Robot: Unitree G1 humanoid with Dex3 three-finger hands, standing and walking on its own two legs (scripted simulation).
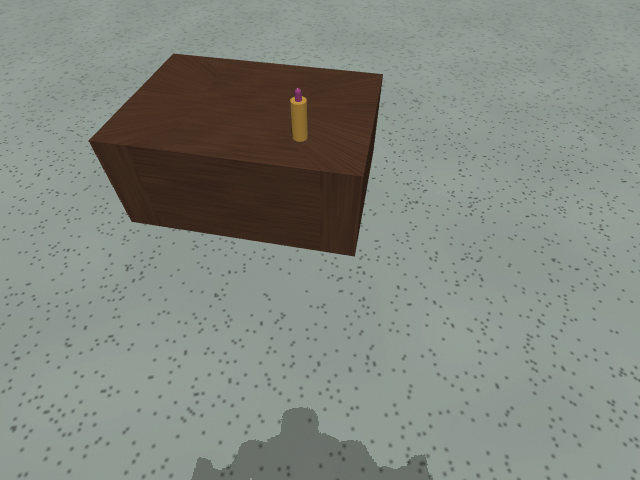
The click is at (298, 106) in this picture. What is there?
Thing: necked bottle
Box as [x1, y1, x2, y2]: [290, 88, 307, 141]
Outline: 296,88 295,95 290,99 292,136 293,139 301,141 306,139 307,137 306,99 301,95 300,89
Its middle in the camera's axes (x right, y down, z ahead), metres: -0.08 -0.41 +1.33
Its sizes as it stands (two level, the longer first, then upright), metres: 0.055 0.055 0.186
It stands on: a support 0.42 m high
